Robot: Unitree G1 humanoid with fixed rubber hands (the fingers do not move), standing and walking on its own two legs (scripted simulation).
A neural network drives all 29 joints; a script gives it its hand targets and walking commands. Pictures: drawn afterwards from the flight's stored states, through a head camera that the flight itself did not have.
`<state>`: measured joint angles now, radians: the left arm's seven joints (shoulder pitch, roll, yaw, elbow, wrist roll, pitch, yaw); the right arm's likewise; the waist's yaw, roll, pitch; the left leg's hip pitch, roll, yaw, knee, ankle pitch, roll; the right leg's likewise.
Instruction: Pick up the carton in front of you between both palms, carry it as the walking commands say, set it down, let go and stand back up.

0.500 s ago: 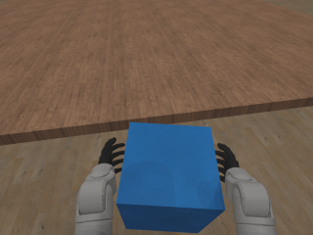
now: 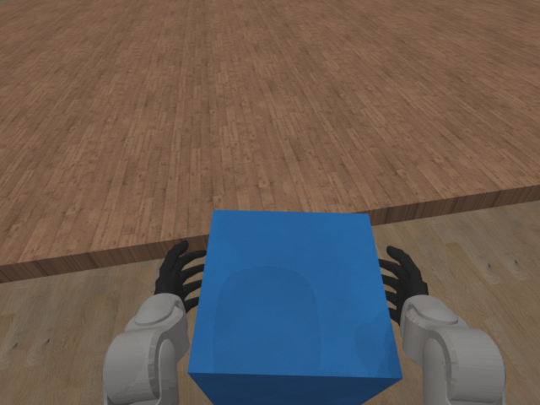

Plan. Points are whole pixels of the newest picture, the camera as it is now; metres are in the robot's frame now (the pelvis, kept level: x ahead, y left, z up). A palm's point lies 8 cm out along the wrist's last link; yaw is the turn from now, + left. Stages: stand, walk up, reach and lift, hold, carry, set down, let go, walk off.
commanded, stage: carry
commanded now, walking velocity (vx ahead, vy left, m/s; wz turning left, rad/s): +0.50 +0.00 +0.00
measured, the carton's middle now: (286, 318) +0.27 +0.00 +0.03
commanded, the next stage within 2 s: none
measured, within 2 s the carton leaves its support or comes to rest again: neither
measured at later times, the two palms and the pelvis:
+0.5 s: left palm (196, 168) +0.56 +0.16 +0.10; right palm (349, 168) +0.54 -0.14 +0.09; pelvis +0.31 +0.01 +0.00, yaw -2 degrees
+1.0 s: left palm (210, 78) +0.91 +0.16 +0.14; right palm (322, 77) +0.90 -0.14 +0.13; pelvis +0.63 +0.01 +0.00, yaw +0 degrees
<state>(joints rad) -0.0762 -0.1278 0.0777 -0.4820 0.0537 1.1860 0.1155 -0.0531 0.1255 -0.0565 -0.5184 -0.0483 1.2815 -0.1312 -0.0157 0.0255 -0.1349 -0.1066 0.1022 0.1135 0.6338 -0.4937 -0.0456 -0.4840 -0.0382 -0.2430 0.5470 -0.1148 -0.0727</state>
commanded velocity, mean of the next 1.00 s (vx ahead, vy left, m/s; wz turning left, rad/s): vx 0.48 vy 0.00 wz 0.00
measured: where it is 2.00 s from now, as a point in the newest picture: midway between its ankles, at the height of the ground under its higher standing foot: (276, 276)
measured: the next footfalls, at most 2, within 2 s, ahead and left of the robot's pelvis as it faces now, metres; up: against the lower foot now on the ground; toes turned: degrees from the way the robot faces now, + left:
left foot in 0.50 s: +0.49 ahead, +0.09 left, +0.00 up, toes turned +10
right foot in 1.02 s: +0.89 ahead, -0.07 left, +0.00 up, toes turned -9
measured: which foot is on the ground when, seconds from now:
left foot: up 0.00-0.48, down 0.50-1.00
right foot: down 0.00-0.52, up 0.54-1.00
